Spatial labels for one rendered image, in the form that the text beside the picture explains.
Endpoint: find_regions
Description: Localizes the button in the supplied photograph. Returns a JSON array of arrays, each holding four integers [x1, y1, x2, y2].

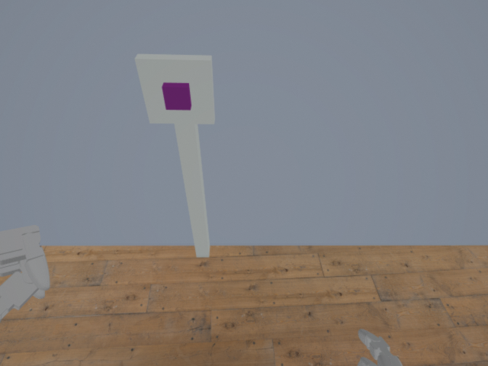
[[162, 82, 191, 110]]

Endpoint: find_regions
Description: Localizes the panel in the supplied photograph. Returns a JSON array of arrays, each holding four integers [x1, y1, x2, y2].
[[135, 54, 215, 257]]

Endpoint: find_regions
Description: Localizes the robot right hand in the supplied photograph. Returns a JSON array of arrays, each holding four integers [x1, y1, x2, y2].
[[358, 329, 403, 366]]

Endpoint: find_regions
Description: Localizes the robot left hand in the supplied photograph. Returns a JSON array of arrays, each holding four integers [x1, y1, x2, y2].
[[0, 225, 50, 322]]

